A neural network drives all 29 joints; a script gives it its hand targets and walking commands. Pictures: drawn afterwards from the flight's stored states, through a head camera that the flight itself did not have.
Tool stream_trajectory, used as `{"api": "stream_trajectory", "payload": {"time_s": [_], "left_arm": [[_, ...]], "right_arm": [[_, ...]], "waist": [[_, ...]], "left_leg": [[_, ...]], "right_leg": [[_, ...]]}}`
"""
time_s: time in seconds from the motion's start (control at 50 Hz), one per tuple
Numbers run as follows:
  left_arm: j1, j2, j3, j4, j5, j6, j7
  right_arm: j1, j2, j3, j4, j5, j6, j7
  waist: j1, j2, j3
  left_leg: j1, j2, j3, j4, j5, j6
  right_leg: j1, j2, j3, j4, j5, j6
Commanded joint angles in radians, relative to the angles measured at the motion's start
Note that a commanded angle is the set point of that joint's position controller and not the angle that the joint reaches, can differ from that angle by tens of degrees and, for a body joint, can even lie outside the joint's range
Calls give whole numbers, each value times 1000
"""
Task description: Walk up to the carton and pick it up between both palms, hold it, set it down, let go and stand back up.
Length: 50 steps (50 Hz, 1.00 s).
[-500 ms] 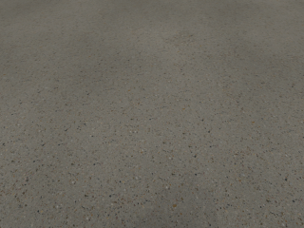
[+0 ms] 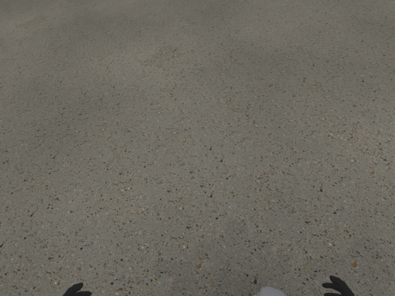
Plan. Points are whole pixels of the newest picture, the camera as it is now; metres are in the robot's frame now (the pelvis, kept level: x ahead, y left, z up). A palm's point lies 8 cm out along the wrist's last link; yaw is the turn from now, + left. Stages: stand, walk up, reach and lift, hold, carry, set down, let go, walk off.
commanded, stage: walk up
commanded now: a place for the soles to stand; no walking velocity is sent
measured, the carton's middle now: out of the picture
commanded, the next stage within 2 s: none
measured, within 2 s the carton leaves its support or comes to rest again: neither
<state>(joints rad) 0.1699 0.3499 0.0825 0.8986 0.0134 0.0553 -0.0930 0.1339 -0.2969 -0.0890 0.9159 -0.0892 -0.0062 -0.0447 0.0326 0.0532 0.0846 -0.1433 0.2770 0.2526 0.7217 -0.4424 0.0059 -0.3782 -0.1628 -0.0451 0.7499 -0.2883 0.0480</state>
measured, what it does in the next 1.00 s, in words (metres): steps to the right, turning right: left foot, then right foot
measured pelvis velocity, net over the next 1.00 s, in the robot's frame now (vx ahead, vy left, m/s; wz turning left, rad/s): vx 0.12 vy -0.33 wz -1.00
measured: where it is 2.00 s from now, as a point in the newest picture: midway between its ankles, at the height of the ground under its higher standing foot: outside the picture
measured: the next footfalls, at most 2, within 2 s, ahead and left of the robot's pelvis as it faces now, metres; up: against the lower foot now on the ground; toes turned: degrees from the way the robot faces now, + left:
left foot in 0.28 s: +0.18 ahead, +0.01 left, +0.00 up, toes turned -16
right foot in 0.72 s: +0.08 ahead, -0.41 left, +0.00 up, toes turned -52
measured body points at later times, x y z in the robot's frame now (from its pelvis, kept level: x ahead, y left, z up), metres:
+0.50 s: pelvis +0.06 -0.09 +0.02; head +0.06 -0.07 +0.47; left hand +0.29 +0.09 -0.10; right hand -0.04 -0.36 -0.09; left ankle +0.14 +0.02 -0.71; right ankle +0.03 -0.26 -0.62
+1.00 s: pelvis +0.12 -0.33 +0.02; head +0.10 -0.35 +0.47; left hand +0.36 -0.24 -0.10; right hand -0.03 -0.55 -0.11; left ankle +0.28 -0.31 -0.66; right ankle +0.05 -0.38 -0.71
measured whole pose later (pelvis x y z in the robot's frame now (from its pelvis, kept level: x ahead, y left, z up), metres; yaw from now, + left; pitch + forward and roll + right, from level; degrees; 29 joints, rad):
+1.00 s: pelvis +0.12 -0.33 +0.02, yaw -57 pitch -1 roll +1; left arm 0.28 0.22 0.03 0.85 0.02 0.01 -0.06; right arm 0.29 -0.25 -0.01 0.72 -0.03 -0.04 0.02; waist 0.04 0.06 0.03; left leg -0.54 0.09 0.05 0.91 -0.38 0.01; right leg -0.26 0.09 0.06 0.58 -0.29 -0.07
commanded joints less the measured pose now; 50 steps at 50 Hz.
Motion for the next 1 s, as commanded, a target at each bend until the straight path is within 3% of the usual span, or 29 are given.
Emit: {"api": "stream_trajectory", "payload": {"time_s": [0.0, 0.02, 0.04, 0.08, 0.1, 0.16, 0.2, 0.22, 0.24, 0.26, 0.28, 0.3, 0.34, 0.38, 0.42, 0.52, 0.56, 0.64, 0.66, 0.68, 0.7, 0.72, 0.74, 0.76, 0.8, 0.82, 0.86, 0.94, 0.98], "left_arm": [[206, 273, 55, -25, -32, -30, 23], [155, 282, 64, -48, -35, -25, 35], [101, 262, 59, -71, -21, -18, 44], [31, 165, 28, -132, 11, -12, 41], [-15, 140, 16, -156, 28, -12, 31], [-15, 129, 7, -186, 32, -12, 6], [-48, 124, 1, -210, 33, -4, -6], [-85, 121, -4, -228, 36, 1, -11], [-100, 94, -15, -237, 41, 3, -18], [-73, 52, -26, -245, 34, 5, -24], [-28, 39, -25, -233, 46, 12, -21], [-21, 113, 3, -225, 59, 24, -24], [15, 126, 21, -185, 65, 23, -36], [63, 87, 20, -142, 59, 10, -55], [0, 57, 1, -145, 51, 6, -70], [-150, 12, -33, -169, 26, -3, -76], [-204, 21, -39, -175, 24, -12, -75], [-183, 25, -35, -138, 21, -36, -61], [-138, 27, -28, -128, 24, -44, -49], [-47, 48, -18, -91, 20, -53, -33], [115, 88, 10, -38, 22, -66, -6], [215, 184, 43, -20, 11, -71, 20], [228, 302, 72, -61, -30, -58, 31], [231, 305, 73, -61, -53, -42, 47], [175, 219, 48, -78, -20, -32, 74], [144, 165, 36, -92, -14, -40, 81], [37, 102, 10, -127, -2, -56, 64], [43, 76, 11, -149, 7, -70, 40], [86, 60, 13, -141, 9, -71, 36]], "right_arm": [[-77, -19, 6, -191, 32, 21, 26], [-42, -4, 14, -214, 42, 15, 20], [-31, -16, 21, -208, 55, -6, 15], [45, -51, 21, -171, 71, -40, 10], [98, -53, 20, -158, 75, -48, 6], [140, -43, 23, -190, 77, -50, 5], [160, -50, 15, -218, 76, -52, 4], [215, -50, 9, -221, 75, -54, 1], [281, -62, -3, -219, 68, -55, -4], [335, -118, -19, -234, 52, -57, -15], [291, -177, -22, -268, 39, -56, -36], [177, -185, -20, -256, 38, -55, -60], [66, -107, 3, -243, 50, -82, -54], [52, -98, 1, -243, 37, -106, -39], [99, -99, -5, -219, 25, -117, -34], [239, -141, -31, -180, 10, -113, -22], [260, -160, -29, -183, 11, -110, -22], [221, -209, -41, -186, -1, -71, -14], [208, -216, -38, -186, -4, -58, -12], [196, -218, -36, -188, -5, -42, -6], [221, -177, -17, -184, -8, -26, 6], [241, -94, 3, -220, 2, -19, 32], [178, -59, 19, -295, 24, -21, 55], [112, -88, 26, -327, 44, -24, 64], [136, -76, 39, -287, 62, -53, 71], [174, -80, 47, -268, 64, -66, 70], [261, -85, 39, -235, 64, -67, 60], [221, -49, 40, -265, 55, -50, 50], [168, -47, 41, -281, 54, -56, 48]], "waist": [[108, -511, -18], [96, -449, -46], [74, -384, -22], [28, -254, -81], [5, -259, -114], [7, -238, -140], [-19, -158, -156], [-56, -149, -155], [-95, -109, -160], [-120, 64, -171], [-86, 116, -98], [-47, 81, -16], [9, 67, 46], [31, 113, 14], [8, 75, 15], [-71, 125, 38], [-95, 97, 47], [-66, 111, 23], [-39, 109, -8], [11, 61, -46], [78, -80, -142], [109, -275, -225], [145, -470, -270], [157, -342, -245], [108, -258, -125], [50, -219, -86], [-17, -175, -92], [-7, -203, -29], [6, -166, -13]], "left_leg": [[-596, -281, -90, 442, -368, 38], [-599, -238, -232, 508, -380, 28], [-598, -221, -266, 497, -308, 25], [-459, -199, -260, 301, -123, 25], [-374, -230, -231, 198, -75, 20], [-230, -286, -204, 61, 55, 27], [-54, -313, -202, -43, 189, 43], [95, -320, -206, -124, 261, 64], [259, -293, -266, -211, 209, 77], [342, -71, -538, -364, -110, 112], [152, 244, -849, -568, -405, 136], [-8, 297, -906, -657, -484, 158], [-117, 187, -645, -619, -352, 156], [-124, 103, -408, -564, -244, 144], [-111, 74, -307, -548, -219, 140], [56, 117, -157, -553, -143, 168], [66, 137, -91, -553, -91, 171], [36, 125, 35, -473, 71, 158], [39, 129, 47, -407, 126, 148], [19, 113, 73, -261, 221, 139], [-37, 56, 119, 46, 323, 113], [-254, -55, 100, 360, 72, 55], [-599, -201, -50, 517, -274, 27], [-662, -190, -229, 566, -245, 30], [-702, -136, -253, 550, -132, 40], [-600, -108, -265, 453, -70, 34], [-401, -127, -247, 323, -34, 15], [-410, -178, -215, 188, 85, 5], [-427, -193, -216, 129, 183, 6]], "right_leg": [[317, -98, 602, -506, 160, -269], [286, -152, 687, -566, 41, -336], [292, -130, 618, -504, 84, -348], [251, -41, 438, -387, 205, -286], [208, -19, 424, -378, 215, -285], [93, -8, 460, -372, 154, -284], [-63, 36, 454, -354, -22, -240], [-191, 73, 431, -325, -143, -191], [-337, 132, 399, -272, -270, -129], [-476, 210, 312, -70, -352, -56], [-476, 240, 215, 266, -223, -4], [-490, 149, 193, 419, -147, 33], [-414, 78, 193, 509, -39, 64], [-353, 66, 164, 520, 3, 78], [-346, 59, 131, 502, 51, 76], [-398, -12, 62, 273, 70, 59], [-342, -39, 40, 166, 69, 41], [-86, 33, -87, -24, 10, -12], [-21, 44, -87, -72, 2, -33], [96, 89, -123, -131, 11, -59], [303, 145, -108, -204, -28, -96], [525, 82, 139, -259, -74, -166], [648, -65, 639, -407, -170, -265], [599, -120, 752, -503, -269, -293], [511, -112, 610, -439, -179, -291], [387, -73, 520, -413, -56, -279], [160, -22, 418, -429, -74, -275], [27, 15, 450, -493, -298, -270], [26, 27, 474, -498, -327, -255]]}}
